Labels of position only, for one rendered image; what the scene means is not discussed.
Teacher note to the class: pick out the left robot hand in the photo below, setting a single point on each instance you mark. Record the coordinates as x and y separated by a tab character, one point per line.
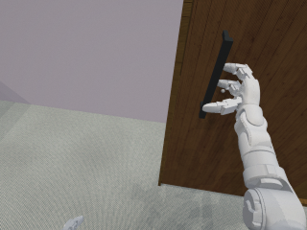
72	224

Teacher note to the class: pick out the right robot upper arm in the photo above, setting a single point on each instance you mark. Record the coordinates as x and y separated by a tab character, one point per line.
270	209

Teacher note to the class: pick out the handle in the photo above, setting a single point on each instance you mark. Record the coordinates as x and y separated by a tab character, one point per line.
217	71

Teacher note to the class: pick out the wardrobe door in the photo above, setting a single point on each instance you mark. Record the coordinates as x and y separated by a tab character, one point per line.
301	190
270	36

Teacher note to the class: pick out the right robot hand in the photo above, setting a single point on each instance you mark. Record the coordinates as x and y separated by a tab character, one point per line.
248	91

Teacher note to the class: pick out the right robot forearm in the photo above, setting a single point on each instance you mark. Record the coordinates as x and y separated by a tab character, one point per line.
261	168

